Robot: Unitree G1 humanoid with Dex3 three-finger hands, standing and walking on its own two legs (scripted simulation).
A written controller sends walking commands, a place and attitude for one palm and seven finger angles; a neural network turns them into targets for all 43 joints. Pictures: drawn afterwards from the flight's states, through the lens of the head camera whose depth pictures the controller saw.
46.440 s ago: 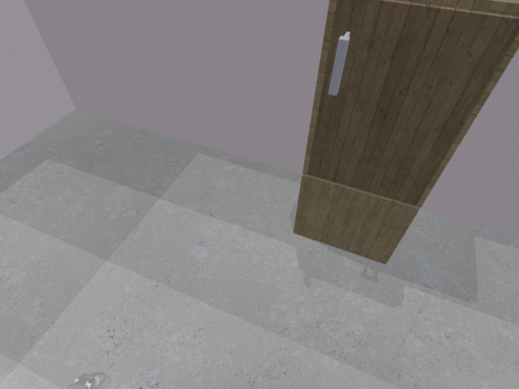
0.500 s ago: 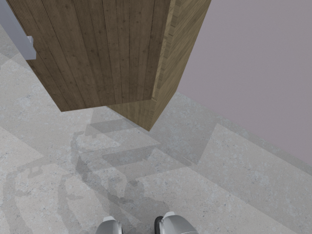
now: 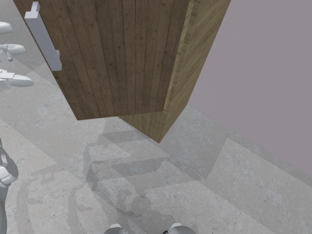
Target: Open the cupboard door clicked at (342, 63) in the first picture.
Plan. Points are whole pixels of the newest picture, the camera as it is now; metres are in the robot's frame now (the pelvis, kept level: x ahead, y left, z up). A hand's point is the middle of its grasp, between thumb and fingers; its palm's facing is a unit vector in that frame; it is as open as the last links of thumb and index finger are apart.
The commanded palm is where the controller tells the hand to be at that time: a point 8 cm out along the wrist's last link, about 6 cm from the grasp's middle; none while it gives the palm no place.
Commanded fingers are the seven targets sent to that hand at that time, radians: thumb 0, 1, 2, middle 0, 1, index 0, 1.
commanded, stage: slide the fingers in behind the handle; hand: left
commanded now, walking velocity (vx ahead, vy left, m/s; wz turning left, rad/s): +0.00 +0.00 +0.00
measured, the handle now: (47, 38) +0.56 +0.24 +0.13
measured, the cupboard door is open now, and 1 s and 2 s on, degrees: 44 44 44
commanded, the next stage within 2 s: close the thumb around the handle in 1.54 s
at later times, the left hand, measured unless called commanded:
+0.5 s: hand (33, 55) +0.50 +0.25 +0.14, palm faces +0.10 -0.99 -0.01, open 13.9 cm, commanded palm +0.47 +0.30 +0.13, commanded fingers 0.00 -0.50 0.30 -0.30 -1.20 -0.30 -1.20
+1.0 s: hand (45, 55) +0.50 +0.23 +0.14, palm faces +0.11 -0.99 +0.01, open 13.9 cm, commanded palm +0.48 +0.27 +0.13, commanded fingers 0.00 -0.50 0.30 -0.30 -1.20 -0.30 -1.20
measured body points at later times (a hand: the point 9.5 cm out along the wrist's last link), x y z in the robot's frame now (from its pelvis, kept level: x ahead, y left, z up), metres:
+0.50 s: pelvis -0.02 -0.01 +0.00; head +0.09 +0.01 +0.44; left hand +0.48 +0.30 +0.15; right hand -0.03 -0.28 -0.10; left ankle -0.01 +0.10 -0.70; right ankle -0.01 -0.14 -0.70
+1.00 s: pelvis -0.01 -0.01 +0.00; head +0.09 +0.01 +0.44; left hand +0.49 +0.28 +0.14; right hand -0.01 -0.28 -0.11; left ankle -0.01 +0.10 -0.70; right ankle -0.01 -0.14 -0.70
